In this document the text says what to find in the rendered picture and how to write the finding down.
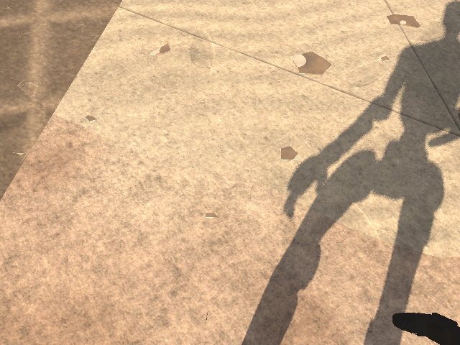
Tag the right robot hand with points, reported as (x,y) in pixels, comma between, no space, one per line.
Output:
(436,327)

